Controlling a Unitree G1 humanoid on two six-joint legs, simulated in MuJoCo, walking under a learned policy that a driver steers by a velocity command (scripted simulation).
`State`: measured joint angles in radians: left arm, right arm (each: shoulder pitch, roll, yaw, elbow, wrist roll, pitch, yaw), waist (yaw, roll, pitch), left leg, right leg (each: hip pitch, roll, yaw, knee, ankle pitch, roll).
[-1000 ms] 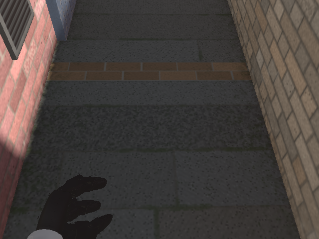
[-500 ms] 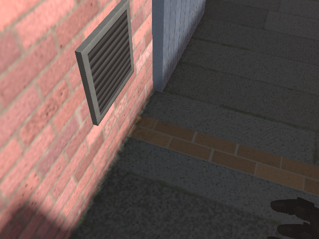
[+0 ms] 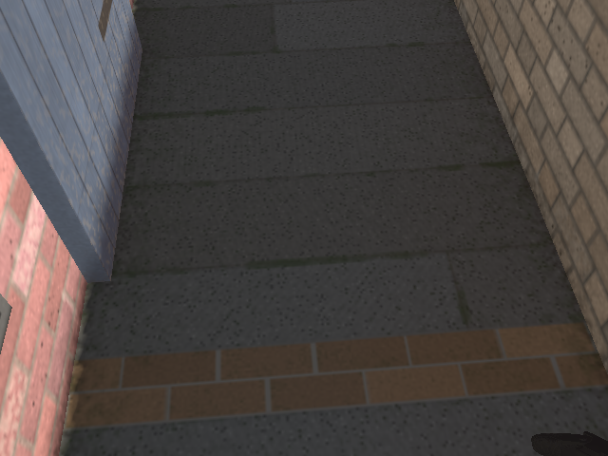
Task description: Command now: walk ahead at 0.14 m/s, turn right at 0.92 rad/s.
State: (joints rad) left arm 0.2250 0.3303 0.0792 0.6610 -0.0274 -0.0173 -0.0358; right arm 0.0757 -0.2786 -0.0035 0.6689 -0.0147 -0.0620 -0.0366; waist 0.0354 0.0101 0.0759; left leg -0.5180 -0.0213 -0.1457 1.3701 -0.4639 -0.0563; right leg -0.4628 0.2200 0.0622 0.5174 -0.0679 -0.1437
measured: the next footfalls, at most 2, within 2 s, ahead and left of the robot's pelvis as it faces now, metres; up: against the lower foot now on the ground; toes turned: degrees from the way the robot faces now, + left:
left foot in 0.32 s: +0.24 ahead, +0.13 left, +0.00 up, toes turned -25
right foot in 0.66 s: +0.11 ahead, -0.08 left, +0.00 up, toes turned +0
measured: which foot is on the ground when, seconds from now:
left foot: up 0.00-0.30, down 0.32-0.68, up 0.70-1.00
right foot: down 0.00-0.32, up 0.34-0.64, down 0.66-1.00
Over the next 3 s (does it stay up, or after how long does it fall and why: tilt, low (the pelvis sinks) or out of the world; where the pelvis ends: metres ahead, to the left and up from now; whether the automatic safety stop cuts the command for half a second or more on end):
stays up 0.47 -0.04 0.02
